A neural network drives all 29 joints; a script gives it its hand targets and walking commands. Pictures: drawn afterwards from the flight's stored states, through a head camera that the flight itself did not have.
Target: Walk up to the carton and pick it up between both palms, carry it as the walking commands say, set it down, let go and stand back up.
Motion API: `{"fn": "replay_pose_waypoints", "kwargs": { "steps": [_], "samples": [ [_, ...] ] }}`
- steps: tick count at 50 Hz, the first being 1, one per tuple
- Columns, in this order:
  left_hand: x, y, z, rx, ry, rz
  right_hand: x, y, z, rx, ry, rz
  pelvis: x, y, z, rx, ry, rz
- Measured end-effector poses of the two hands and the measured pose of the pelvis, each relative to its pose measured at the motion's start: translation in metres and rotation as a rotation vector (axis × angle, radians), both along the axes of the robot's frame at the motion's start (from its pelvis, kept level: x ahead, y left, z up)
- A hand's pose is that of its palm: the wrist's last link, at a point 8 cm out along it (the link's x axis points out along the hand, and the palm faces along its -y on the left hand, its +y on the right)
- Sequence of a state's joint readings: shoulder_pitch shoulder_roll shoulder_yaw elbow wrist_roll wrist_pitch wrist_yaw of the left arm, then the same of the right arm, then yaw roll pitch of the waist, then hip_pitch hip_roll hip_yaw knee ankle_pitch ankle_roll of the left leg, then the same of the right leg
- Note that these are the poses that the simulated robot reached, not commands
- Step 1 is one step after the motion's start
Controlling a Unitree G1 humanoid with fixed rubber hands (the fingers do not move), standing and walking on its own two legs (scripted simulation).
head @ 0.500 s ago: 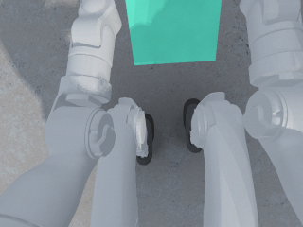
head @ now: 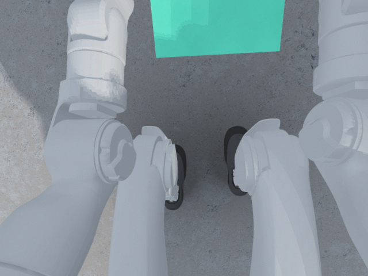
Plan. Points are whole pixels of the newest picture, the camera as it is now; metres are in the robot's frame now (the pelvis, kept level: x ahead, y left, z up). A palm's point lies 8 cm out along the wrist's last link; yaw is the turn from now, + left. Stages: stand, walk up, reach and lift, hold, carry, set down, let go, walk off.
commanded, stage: set down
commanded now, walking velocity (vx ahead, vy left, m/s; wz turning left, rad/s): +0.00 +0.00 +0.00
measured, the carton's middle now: out of the picture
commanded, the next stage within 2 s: none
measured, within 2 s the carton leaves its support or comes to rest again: rests again in 0.26 s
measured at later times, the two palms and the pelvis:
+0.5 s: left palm out of the picture +0.57 +0.09 -0.15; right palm out of the picture +0.56 -0.19 -0.17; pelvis +0.01 -0.01 -0.01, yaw +2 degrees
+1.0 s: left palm out of the picture +0.57 +0.09 -0.16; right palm out of the picture +0.56 -0.19 -0.17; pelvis +0.00 +0.00 -0.02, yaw +2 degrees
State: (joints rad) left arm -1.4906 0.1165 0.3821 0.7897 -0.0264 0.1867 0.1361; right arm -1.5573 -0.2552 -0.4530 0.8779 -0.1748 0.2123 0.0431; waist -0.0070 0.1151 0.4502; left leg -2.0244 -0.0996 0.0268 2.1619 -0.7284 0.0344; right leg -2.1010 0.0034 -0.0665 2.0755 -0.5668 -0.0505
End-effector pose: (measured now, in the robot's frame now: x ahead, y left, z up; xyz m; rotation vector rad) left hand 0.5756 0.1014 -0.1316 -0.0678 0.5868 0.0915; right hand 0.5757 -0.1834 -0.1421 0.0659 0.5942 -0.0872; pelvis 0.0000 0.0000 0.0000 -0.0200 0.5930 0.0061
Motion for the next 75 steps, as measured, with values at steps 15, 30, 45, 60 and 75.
{"fn": "replay_pose_waypoints", "kwargs": {
  "steps": [15, 30, 45, 60, 75],
  "samples": [
    [-0.002, -0.008, -0.021, -0.01, 0.032, -0.012, -0.016, -0.007, -0.027, -0.002, 0.035, 0.005, 0.01, -0.005, -0.002, 0.01, 0.025, 0.022],
    [-0.005, -0.01, -0.021, -0.011, 0.012, -0.003, -0.019, -0.009, -0.026, -0.011, 0.032, 0.002, 0.005, -0.005, -0.014, 0.009, -0.013, 0.027],
    [-0.006, -0.009, -0.023, -0.022, -0.007, -0.007, -0.018, -0.01, -0.027, -0.008, 0.025, 0.025, 0.004, -0.004, -0.019, 0.007, -0.026, 0.028],
    [-0.006, -0.007, -0.027, -0.053, -0.024, -0.013, -0.017, -0.012, -0.029, -0.011, 0.021, 0.048, 0.001, -0.004, -0.023, 0.005, -0.031, 0.029],
    [-0.007, -0.007, -0.029, -0.064, -0.04, -0.018, -0.015, -0.013, -0.033, -0.005, 0.022, 0.057, -0.002, -0.005, -0.026, 0.007, -0.044, 0.03]
  ]
}}
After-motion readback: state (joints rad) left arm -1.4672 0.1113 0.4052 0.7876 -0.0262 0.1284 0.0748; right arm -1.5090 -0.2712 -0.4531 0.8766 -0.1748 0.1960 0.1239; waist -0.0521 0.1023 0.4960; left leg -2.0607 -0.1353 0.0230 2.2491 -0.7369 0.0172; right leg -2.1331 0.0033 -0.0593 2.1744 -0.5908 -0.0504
